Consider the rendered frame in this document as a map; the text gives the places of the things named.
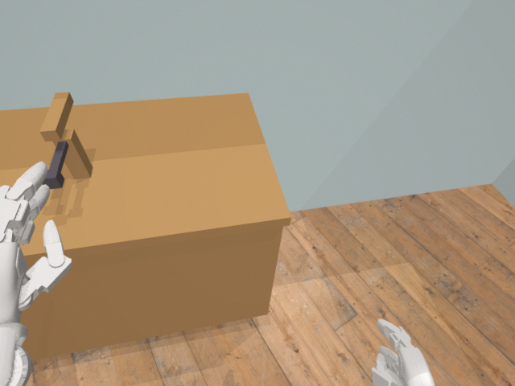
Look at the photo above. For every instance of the right robot hand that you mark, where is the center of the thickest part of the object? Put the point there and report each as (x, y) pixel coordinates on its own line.
(409, 367)

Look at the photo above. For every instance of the tap lever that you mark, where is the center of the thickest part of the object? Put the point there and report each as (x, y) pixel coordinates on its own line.
(54, 178)

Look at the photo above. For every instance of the counter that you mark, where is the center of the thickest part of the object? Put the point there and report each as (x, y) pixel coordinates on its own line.
(171, 211)

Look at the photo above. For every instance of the robot left forearm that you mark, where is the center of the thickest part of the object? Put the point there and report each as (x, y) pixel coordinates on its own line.
(15, 361)

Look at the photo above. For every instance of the left robot hand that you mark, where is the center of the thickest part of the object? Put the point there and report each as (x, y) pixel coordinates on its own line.
(19, 206)

